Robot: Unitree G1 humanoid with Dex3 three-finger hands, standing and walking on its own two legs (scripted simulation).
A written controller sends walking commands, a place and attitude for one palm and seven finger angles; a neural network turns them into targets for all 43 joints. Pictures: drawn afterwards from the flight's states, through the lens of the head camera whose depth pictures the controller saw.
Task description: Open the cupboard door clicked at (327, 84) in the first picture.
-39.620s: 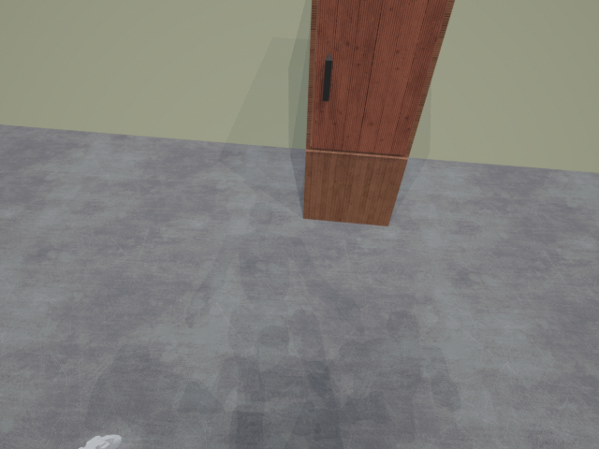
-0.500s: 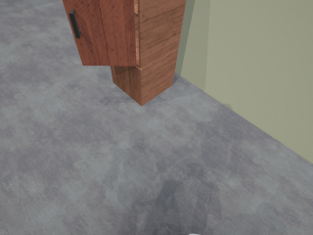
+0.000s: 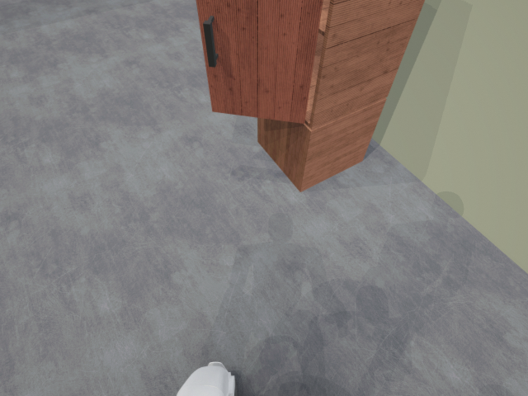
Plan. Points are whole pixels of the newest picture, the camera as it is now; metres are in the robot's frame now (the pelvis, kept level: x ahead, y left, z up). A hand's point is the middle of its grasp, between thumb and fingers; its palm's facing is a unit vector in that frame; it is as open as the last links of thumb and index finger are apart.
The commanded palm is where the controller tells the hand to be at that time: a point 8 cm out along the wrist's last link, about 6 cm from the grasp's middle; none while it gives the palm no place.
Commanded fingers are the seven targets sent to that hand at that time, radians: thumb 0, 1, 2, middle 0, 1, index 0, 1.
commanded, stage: take the last steps up to it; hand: left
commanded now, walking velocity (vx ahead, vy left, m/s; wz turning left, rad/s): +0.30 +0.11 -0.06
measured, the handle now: (212, 41) +1.04 +0.27 -0.04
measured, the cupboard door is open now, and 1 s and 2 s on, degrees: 48 48 48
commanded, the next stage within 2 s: come to a stop and stand still in 0.96 s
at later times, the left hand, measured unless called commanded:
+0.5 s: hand (181, 278) +0.32 +0.20 -0.14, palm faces -0.07 -0.97 -0.21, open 7.4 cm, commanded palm none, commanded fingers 0.00 0.90 0.90 -0.20 -0.30 -0.20 -0.30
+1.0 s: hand (170, 288) +0.31 +0.23 -0.18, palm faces +0.07 -0.99 -0.13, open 7.3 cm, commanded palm none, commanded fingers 0.00 0.90 0.90 -0.20 -0.30 -0.20 -0.30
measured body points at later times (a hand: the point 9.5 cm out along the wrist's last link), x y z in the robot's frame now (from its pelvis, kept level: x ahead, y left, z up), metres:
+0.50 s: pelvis +0.19 +0.03 +0.01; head +0.21 +0.01 +0.46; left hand +0.32 +0.25 -0.12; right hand +0.12 -0.18 -0.16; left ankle +0.10 +0.13 -0.73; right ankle +0.26 -0.08 -0.71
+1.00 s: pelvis +0.38 +0.07 +0.00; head +0.40 +0.09 +0.45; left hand +0.31 +0.28 -0.17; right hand +0.47 -0.17 -0.14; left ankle +0.45 +0.16 -0.73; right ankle +0.26 -0.07 -0.71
